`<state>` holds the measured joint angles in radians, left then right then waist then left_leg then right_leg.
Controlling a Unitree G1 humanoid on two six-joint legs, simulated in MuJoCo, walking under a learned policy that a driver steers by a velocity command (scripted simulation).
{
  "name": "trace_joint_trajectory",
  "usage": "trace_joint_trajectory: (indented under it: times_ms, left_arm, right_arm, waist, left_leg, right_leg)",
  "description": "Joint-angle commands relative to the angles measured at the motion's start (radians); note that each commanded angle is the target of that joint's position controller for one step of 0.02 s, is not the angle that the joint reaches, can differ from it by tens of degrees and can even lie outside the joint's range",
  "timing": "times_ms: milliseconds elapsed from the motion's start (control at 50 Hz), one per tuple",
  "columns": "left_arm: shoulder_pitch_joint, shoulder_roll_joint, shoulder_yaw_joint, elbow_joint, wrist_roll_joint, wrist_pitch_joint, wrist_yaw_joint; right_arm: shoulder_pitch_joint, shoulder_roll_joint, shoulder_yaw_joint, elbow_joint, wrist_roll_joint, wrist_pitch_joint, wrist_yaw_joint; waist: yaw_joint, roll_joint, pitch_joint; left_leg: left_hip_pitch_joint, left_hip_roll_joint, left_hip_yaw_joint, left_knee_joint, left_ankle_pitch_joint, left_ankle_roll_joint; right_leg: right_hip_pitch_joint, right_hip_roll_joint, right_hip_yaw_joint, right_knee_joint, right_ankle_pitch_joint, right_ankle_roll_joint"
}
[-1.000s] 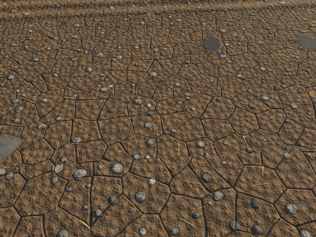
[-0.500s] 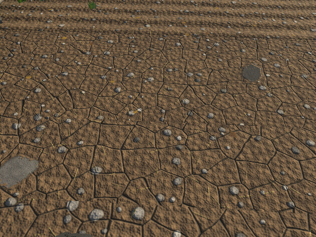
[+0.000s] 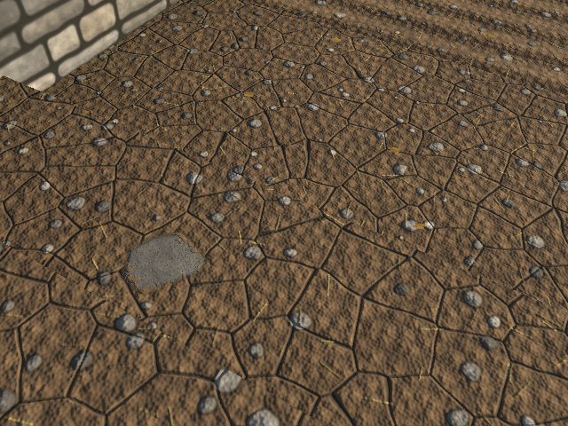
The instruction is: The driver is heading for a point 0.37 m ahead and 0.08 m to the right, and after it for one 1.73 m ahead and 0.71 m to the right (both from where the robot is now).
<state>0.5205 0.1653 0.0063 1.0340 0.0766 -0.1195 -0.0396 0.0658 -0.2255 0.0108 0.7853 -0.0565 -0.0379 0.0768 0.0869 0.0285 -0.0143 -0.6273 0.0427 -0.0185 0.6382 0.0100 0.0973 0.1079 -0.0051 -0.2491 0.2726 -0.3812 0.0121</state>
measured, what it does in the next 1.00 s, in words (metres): walks ahead, turning right: left foot, then right foot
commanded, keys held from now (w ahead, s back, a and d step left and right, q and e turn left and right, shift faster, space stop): w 0.12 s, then w+e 0.14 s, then e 0.74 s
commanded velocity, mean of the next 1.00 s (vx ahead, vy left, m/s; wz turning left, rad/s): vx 0.24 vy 0.00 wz -0.33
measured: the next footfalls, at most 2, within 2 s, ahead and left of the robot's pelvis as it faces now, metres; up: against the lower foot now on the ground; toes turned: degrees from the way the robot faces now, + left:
left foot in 0.06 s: +0.22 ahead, +0.12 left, +0.00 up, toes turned +2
right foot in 0.56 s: +0.39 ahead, -0.10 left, +0.00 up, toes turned -13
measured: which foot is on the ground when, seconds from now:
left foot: up 0.00-0.04, down 0.06-0.58, up 0.60-1.00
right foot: down 0.00-0.10, up 0.12-0.54, down 0.56-1.00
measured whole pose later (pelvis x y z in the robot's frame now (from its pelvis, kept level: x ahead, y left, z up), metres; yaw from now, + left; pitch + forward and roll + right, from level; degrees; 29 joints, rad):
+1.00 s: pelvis +0.34 +0.03 +0.01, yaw -25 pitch +3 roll +1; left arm 0.29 0.28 0.08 0.71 0.03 -0.11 -0.05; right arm 0.16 -0.27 -0.04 0.73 -0.03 -0.02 -0.03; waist 0.05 -0.02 0.00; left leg -0.33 -0.01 -0.03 0.64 -0.35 -0.08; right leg -0.35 0.08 0.19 0.44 -0.14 -0.05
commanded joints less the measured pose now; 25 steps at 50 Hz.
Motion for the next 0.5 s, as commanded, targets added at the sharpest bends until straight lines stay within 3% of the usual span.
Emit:
trace_joint_trajectory:
  times_ms: [20, 60, 80, 100, 120, 140, 160, 180, 200, 220, 260, 300, 320, 360, 380, 400, 420, 460, 480, 500]
  left_arm:
    - [0.003, 0.178, 0.053, -0.030, -0.003, 0.010, 0.003]
    - [-0.028, 0.219, 0.069, -0.036, -0.001, 0.023, 0.000]
    - [-0.013, 0.198, 0.066, -0.049, 0.012, 0.017, -0.011]
    - [0.085, 0.086, 0.016, -0.062, 0.035, 0.003, -0.044]
    - [-0.053, 0.129, 0.034, -0.075, -0.013, 0.008, -0.071]
    - [-0.215, 0.111, 0.035, -0.127, -0.037, 0.005, -0.072]
    - [-0.247, 0.146, 0.047, -0.122, -0.026, 0.000, -0.044]
    - [-0.190, 0.147, 0.054, -0.113, 0.002, 0.004, -0.022]
    - [-0.164, 0.094, 0.042, -0.103, 0.007, 0.011, -0.013]
    - [-0.133, 0.036, 0.031, -0.094, 0.007, 0.019, -0.010]
    - [-0.135, 0.021, 0.031, -0.087, -0.011, 0.019, -0.021]
    - [-0.219, 0.041, 0.035, -0.113, -0.032, 0.014, -0.035]
    - [-0.270, 0.067, 0.042, -0.137, -0.031, 0.010, -0.039]
    - [-0.301, 0.033, 0.031, -0.153, -0.020, 0.018, -0.057]
    - [-0.291, 0.048, 0.033, -0.159, -0.022, 0.021, -0.063]
    - [-0.163, 0.048, 0.030, -0.119, -0.016, 0.017, -0.082]
    - [-0.135, 0.086, 0.044, -0.123, -0.020, 0.008, -0.081]
    - [-0.222, 0.153, 0.068, -0.185, -0.013, 0.000, -0.057]
    - [-0.347, 0.164, 0.072, -0.245, -0.013, -0.001, -0.038]
    - [-0.452, 0.144, 0.061, -0.279, -0.024, 0.007, -0.025]
  right_arm:
    - [-0.055, -0.060, -0.025, -0.062, 0.004, -0.010, -0.012]
    - [0.028, -0.121, -0.060, -0.039, 0.022, -0.030, -0.022]
    - [0.216, -0.186, -0.091, 0.024, 0.027, -0.044, -0.034]
    - [0.485, -0.210, -0.095, 0.099, 0.036, -0.042, -0.043]
    - [0.659, -0.211, -0.099, 0.159, 0.004, -0.035, -0.051]
    - [0.586, -0.245, -0.120, 0.172, -0.016, -0.061, -0.061]
    - [0.416, -0.193, -0.112, 0.151, 0.011, -0.073, -0.065]
    - [0.326, -0.101, -0.079, 0.136, 0.028, -0.074, -0.068]
    - [0.273, -0.020, -0.055, 0.136, 0.030, -0.075, -0.068]
    - [0.260, 0.012, -0.042, 0.135, 0.023, -0.072, -0.067]
    - [0.266, 0.008, -0.042, 0.142, -0.001, -0.078, -0.062]
    - [0.268, -0.013, -0.045, 0.151, -0.025, -0.088, -0.059]
    - [0.280, -0.011, -0.040, 0.154, -0.032, -0.089, -0.058]
    - [0.290, -0.035, -0.044, 0.170, -0.038, -0.081, -0.040]
    - [0.288, -0.053, -0.049, 0.170, -0.032, -0.078, -0.032]
    - [0.291, -0.073, -0.053, 0.182, -0.068, -0.068, -0.027]
    - [0.249, -0.081, -0.054, 0.168, -0.064, -0.067, -0.028]
    - [0.235, -0.111, -0.063, 0.156, -0.045, -0.074, -0.053]
    - [0.265, -0.138, -0.077, 0.150, -0.004, -0.082, -0.071]
    - [0.312, -0.153, -0.090, 0.178, 0.027, -0.085, -0.084]
  waist:
    - [-0.059, -0.097, 0.116]
    - [-0.129, -0.114, 0.040]
    - [-0.168, -0.069, -0.091]
    - [-0.226, 0.114, -0.336]
    - [-0.315, 0.055, -0.320]
    - [-0.296, 0.022, -0.085]
    - [-0.231, 0.025, 0.048]
    - [-0.159, 0.047, 0.017]
    - [-0.117, 0.046, 0.041]
    - [-0.079, 0.034, 0.052]
    - [-0.072, -0.007, 0.060]
    - [-0.080, -0.012, 0.066]
    - [-0.083, -0.029, 0.051]
    - [-0.073, 0.017, 0.018]
    - [-0.065, 0.026, 0.021]
    - [-0.034, 0.017, 0.014]
    - [-0.011, 0.010, 0.028]
    - [-0.027, 0.019, 0.047]
    - [-0.066, 0.002, 0.067]
    - [-0.106, 0.028, 0.106]
  left_leg:
    - [0.031, -0.042, 0.041, -0.051, -0.080, 0.006]
    - [0.363, -0.106, 0.097, -0.068, -0.025, 0.047]
    - [0.732, -0.083, 0.047, 0.050, 0.140, 0.110]
    - [1.190, 0.171, -0.344, -0.063, 0.063, 0.300]
    - [1.197, 0.278, -0.625, -0.289, -0.099, 0.310]
    - [1.022, 0.267, -0.548, -0.361, -0.252, 0.222]
    - [0.771, 0.234, -0.415, -0.390, -0.284, 0.184]
    - [0.637, 0.212, -0.340, -0.420, -0.225, 0.186]
    - [0.527, 0.205, -0.268, -0.451, -0.147, 0.184]
    - [0.426, 0.204, -0.222, -0.484, -0.121, 0.170]
    - [0.406, 0.208, -0.153, -0.535, -0.093, 0.163]
    - [0.413, 0.194, -0.042, -0.528, 0.132, 0.162]
    - [0.422, 0.174, 0.020, -0.494, 0.291, 0.146]
    - [0.336, 0.127, 0.129, -0.437, 0.470, 0.117]
    - [0.306, 0.131, 0.142, -0.426, 0.484, 0.116]
    - [0.241, 0.145, 0.154, -0.349, 0.455, 0.109]
    - [0.228, 0.151, 0.159, -0.324, 0.427, 0.103]
    - [0.343, 0.187, 0.133, -0.247, 0.480, 0.104]
    - [0.457, 0.186, 0.139, -0.230, 0.512, 0.102]
    - [0.604, 0.231, 0.099, -0.227, 0.543, 0.094]
  right_leg:
    - [0.014, -0.305, 0.122, -0.044, 0.781, -0.227]
    - [-0.113, -0.253, 0.041, 0.138, 1.035, -0.176]
    - [-0.345, -0.189, 0.000, 0.379, 0.943, -0.116]
    - [-0.680, -0.082, 0.037, 0.684, 0.393, -0.048]
    - [-0.809, 0.014, 0.177, 0.921, -0.193, -0.052]
    - [-0.949, -0.043, 0.287, 0.967, -0.148, -0.101]
    - [-0.902, -0.111, 0.295, 0.954, -0.057, -0.114]
    - [-0.778, -0.139, 0.305, 0.919, -0.022, -0.132]
    - [-0.716, -0.160, 0.309, 0.897, 0.020, -0.135]
    - [-0.647, -0.167, 0.320, 0.883, 0.057, -0.133]
    - [-0.671, -0.152, 0.328, 0.845, 0.152, -0.120]
    - [-0.724, -0.154, 0.313, 0.745, 0.288, -0.092]
    - [-0.723, -0.151, 0.310, 0.638, 0.356, -0.070]
    - [-0.578, -0.117, 0.247, 0.589, 0.450, -0.029]
    - [-0.541, -0.103, 0.249, 0.593, 0.464, -0.016]
    - [-0.455, -0.096, 0.275, 0.774, 0.563, -0.007]
    - [-0.471, -0.092, 0.285, 0.801, 0.526, -0.006]
    - [-0.545, -0.078, 0.266, 0.815, 0.363, -0.017]
    - [-0.626, -0.063, 0.217, 0.653, 0.201, -0.021]
    - [-0.714, -0.097, 0.246, 0.461, 0.081, -0.027]
Keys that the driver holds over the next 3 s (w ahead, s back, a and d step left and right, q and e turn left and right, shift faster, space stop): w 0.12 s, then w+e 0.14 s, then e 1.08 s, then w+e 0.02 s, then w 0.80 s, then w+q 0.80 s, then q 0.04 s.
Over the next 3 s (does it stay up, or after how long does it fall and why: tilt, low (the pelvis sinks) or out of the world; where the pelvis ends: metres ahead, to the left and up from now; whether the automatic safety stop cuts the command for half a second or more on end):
stays up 0.89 -0.49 -0.17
